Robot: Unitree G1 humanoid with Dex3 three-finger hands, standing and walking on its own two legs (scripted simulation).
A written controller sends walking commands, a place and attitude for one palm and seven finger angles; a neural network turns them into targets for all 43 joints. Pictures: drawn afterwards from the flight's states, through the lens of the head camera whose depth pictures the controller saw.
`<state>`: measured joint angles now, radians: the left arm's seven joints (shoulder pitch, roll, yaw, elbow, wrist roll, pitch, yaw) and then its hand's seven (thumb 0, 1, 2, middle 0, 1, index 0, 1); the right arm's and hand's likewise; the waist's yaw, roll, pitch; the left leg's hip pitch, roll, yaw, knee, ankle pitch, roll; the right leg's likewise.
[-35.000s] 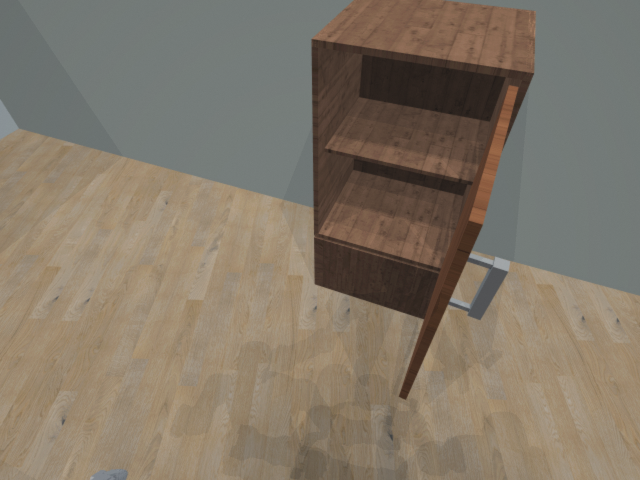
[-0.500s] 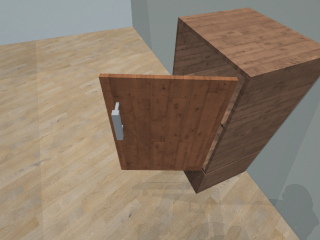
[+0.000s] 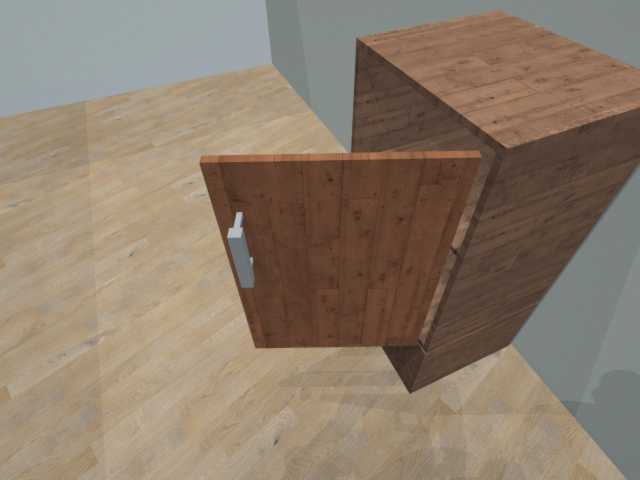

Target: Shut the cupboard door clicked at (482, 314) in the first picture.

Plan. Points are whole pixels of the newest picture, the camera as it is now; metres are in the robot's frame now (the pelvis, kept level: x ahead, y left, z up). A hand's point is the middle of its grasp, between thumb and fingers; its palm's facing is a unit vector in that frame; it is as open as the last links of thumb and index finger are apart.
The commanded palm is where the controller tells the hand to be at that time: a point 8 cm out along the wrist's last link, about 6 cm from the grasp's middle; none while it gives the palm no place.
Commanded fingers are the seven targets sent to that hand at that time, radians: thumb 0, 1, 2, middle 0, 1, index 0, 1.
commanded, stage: look again from close up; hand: left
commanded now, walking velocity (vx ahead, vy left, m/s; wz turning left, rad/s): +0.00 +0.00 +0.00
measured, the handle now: (243, 250) +0.49 +0.17 -0.04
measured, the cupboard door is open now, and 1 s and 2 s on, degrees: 67 67 67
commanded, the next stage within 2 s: raise the hand and make a fist in 0.14 s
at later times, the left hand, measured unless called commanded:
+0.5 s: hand (193, 425) +0.19 +0.17 -0.01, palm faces +0.13 -0.99 -0.03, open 6.9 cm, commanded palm +0.11 +0.23 -0.06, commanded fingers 0.00 0.90 0.90 -0.44 -0.56 -0.44 -0.56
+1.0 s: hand (182, 472) +0.15 +0.18 -0.06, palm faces +0.02 -1.00 +0.00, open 4.5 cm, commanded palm +0.12 +0.24 -0.05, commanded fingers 0.00 0.90 0.90 -0.90 -1.06 -0.90 -1.06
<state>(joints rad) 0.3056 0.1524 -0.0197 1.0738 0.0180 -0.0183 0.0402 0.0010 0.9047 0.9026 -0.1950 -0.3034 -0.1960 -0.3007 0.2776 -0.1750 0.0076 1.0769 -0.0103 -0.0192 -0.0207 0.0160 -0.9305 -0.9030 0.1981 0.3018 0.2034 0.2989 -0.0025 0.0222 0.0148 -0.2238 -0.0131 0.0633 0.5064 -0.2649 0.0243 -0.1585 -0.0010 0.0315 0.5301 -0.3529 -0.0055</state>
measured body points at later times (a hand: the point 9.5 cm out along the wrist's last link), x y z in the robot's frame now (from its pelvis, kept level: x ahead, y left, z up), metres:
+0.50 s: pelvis -0.03 -0.02 -0.05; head +0.00 -0.03 +0.40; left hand +0.18 +0.22 -0.01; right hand +0.14 -0.27 -0.13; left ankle +0.01 +0.11 -0.73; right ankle -0.04 -0.11 -0.73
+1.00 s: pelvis -0.07 +0.00 -0.11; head -0.01 +0.00 +0.34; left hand +0.14 +0.24 -0.06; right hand +0.10 -0.22 -0.19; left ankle +0.00 +0.11 -0.73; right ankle -0.04 -0.11 -0.73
